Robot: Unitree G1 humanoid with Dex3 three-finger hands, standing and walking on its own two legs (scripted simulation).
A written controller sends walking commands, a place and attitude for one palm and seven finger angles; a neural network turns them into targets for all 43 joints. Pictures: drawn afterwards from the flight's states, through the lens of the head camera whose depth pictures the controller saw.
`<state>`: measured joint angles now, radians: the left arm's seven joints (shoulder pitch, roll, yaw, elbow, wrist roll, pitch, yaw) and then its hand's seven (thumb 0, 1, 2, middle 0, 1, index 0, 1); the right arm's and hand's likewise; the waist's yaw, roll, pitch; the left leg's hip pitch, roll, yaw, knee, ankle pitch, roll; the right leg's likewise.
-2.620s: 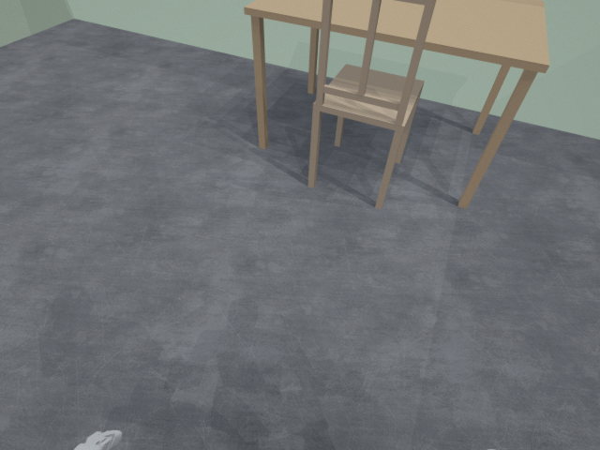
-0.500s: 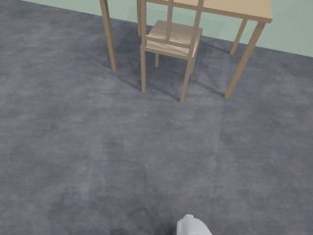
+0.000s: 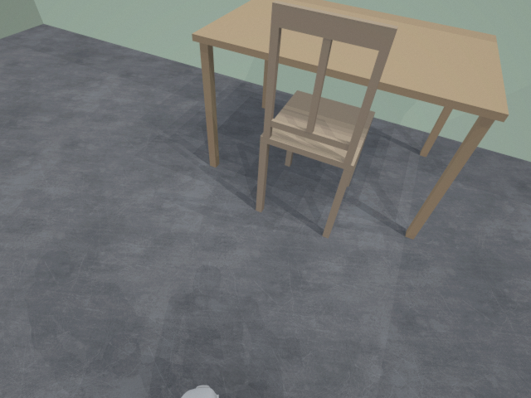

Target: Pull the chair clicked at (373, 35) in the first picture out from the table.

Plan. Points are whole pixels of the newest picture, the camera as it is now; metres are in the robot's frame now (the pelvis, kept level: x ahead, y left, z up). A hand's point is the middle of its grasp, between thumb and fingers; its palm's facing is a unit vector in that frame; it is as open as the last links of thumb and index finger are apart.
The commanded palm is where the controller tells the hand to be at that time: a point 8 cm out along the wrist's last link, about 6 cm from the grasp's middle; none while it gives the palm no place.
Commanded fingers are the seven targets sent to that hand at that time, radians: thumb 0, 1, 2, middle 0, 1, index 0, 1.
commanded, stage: walk to a spot facing it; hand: left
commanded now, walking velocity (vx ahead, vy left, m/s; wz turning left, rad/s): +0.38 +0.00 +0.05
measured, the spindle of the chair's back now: (317, 89) +1.06 -0.09 -0.05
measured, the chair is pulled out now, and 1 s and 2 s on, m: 0.00 0.00 0.00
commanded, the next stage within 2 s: turn to face it in 0.38 s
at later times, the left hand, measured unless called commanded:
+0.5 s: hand (186, 312) +0.31 +0.18 -0.17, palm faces -0.08 -0.98 -0.19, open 7.4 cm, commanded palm none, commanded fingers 0.00 0.90 0.90 -0.20 -0.30 -0.20 -0.30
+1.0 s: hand (205, 270) +0.42 +0.17 -0.19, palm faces -0.14 -0.98 -0.15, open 7.3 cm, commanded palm none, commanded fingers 0.00 0.90 0.90 -0.20 -0.30 -0.20 -0.30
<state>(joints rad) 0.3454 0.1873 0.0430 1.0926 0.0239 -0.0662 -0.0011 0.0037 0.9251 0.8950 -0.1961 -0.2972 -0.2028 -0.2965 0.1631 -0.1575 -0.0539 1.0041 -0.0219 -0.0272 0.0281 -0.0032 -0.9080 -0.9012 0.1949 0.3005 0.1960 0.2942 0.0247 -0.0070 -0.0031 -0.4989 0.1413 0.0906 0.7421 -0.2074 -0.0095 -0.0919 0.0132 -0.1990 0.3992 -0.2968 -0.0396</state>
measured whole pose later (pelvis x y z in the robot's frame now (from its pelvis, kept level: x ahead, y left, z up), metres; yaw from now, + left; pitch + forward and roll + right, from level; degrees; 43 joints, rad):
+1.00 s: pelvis +0.32 +0.00 -0.01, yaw -13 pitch -1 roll -2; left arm 0.22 0.19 0.07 1.01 0.01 0.04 0.00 0.01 0.91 0.89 -0.20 -0.30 -0.20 -0.30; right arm 0.17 -0.15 -0.03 0.99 -0.02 -0.01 -0.02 0.00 -0.91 -0.90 0.20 0.30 0.20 0.29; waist 0.02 -0.03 0.02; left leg -0.31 0.06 0.09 0.61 -0.28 0.02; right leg -0.33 0.02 -0.02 0.62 -0.33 -0.01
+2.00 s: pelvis +0.51 -0.04 +0.00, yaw -22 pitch -1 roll +1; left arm 0.30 0.18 0.05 1.10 0.02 -0.02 0.00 0.01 0.91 0.90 -0.19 -0.30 -0.20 -0.30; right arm 0.22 -0.14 -0.03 1.04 -0.02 -0.07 -0.03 -0.01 -0.93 -0.90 0.20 0.30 0.20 0.30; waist 0.01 -0.06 0.06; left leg -0.27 0.01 0.17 0.50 -0.21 0.06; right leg -0.44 -0.07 -0.04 1.13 -0.38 -0.03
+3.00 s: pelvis +0.53 -0.07 +0.00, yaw -21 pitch -1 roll +1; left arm 0.30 0.14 0.00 1.15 0.01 0.01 0.04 0.01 0.91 0.90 -0.19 -0.30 -0.20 -0.30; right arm 0.19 -0.18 -0.03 1.09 0.00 0.01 -0.03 0.00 -0.94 -0.90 0.20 0.30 0.20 0.30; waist 0.01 0.02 0.04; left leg -0.20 0.02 0.11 0.41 -0.19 0.01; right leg -0.16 -0.02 -0.03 0.46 -0.28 -0.01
